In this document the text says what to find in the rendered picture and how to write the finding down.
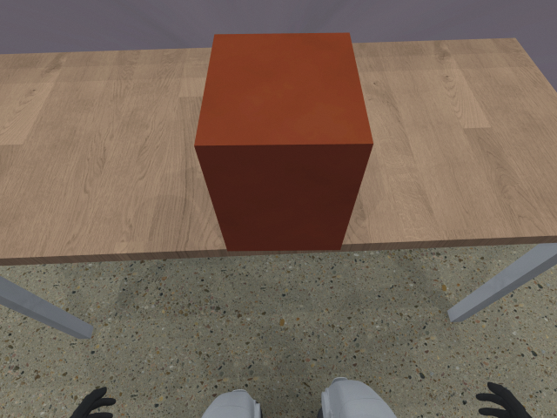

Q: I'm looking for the robot right shin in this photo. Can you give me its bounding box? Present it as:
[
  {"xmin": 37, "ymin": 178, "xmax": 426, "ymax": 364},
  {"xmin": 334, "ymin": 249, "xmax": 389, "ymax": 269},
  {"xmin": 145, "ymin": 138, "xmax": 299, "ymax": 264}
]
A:
[{"xmin": 331, "ymin": 377, "xmax": 347, "ymax": 385}]

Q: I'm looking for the robot left thigh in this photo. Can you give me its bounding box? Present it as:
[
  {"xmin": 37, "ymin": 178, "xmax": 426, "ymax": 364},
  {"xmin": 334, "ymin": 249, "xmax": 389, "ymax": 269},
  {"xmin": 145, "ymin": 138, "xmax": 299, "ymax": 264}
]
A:
[{"xmin": 202, "ymin": 391, "xmax": 261, "ymax": 418}]

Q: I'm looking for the right robot hand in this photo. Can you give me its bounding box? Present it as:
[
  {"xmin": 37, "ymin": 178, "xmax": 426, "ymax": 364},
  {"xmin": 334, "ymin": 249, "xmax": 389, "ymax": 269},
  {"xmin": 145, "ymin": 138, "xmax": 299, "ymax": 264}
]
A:
[{"xmin": 476, "ymin": 382, "xmax": 532, "ymax": 418}]

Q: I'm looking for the table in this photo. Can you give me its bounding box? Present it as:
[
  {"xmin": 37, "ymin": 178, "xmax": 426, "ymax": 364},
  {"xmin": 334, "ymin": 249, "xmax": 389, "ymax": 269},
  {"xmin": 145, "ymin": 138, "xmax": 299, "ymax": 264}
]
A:
[{"xmin": 0, "ymin": 38, "xmax": 557, "ymax": 339}]

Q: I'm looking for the left robot hand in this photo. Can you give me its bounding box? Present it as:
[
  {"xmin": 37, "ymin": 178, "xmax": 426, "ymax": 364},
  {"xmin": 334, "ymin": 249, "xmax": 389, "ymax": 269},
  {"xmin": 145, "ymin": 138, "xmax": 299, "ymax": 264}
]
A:
[{"xmin": 70, "ymin": 387, "xmax": 116, "ymax": 418}]

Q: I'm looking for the carton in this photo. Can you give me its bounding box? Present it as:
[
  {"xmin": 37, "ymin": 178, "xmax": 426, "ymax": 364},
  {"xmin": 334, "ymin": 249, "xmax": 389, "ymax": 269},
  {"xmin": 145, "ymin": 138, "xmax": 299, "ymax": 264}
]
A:
[{"xmin": 194, "ymin": 32, "xmax": 373, "ymax": 251}]

